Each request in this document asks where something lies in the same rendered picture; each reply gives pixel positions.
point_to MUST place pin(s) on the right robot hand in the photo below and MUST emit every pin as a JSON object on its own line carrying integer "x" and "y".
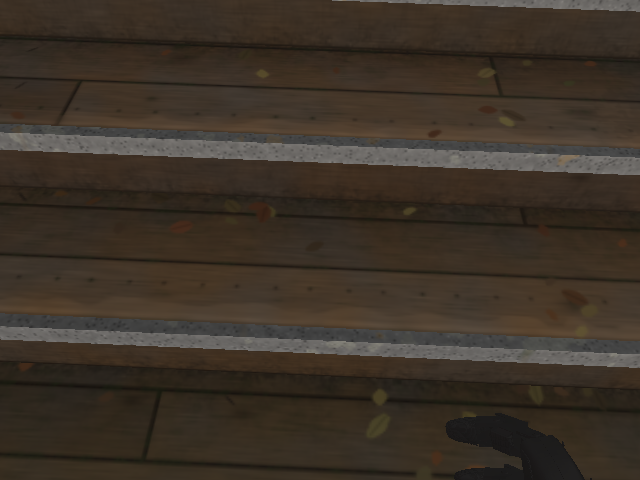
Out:
{"x": 543, "y": 457}

